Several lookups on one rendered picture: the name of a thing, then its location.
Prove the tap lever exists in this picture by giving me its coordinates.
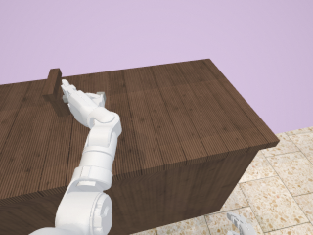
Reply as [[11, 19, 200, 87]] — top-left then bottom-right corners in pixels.
[[62, 91, 107, 103]]

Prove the counter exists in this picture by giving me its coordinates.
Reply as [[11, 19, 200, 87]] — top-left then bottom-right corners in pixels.
[[0, 58, 280, 235]]

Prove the robot right hand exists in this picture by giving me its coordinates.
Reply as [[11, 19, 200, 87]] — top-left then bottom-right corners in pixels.
[[226, 211, 257, 235]]

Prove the robot left forearm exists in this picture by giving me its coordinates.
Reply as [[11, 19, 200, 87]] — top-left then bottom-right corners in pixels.
[[55, 107, 122, 226]]

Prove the robot left hand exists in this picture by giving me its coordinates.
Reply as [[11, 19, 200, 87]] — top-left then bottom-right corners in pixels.
[[61, 79, 105, 127]]

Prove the robot left upper arm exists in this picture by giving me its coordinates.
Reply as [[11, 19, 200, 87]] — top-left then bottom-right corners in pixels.
[[29, 191, 112, 235]]

